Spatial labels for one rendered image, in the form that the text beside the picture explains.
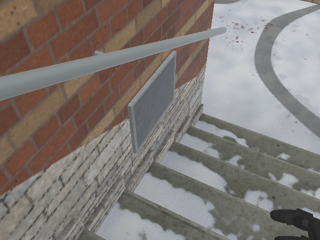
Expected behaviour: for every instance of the stairs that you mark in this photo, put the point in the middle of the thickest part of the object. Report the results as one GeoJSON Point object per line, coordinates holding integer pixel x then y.
{"type": "Point", "coordinates": [221, 182]}

